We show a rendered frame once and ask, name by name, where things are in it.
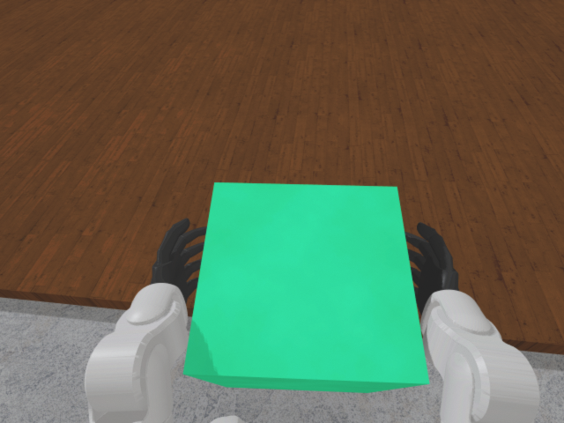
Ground robot right hand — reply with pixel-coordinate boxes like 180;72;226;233
404;222;459;315

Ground carton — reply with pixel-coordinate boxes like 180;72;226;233
183;182;430;393

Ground right robot forearm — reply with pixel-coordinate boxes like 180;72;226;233
420;290;540;423

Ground robot left hand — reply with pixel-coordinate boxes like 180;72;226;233
150;219;207;303

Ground left robot forearm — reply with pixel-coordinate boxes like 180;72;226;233
85;283;189;423

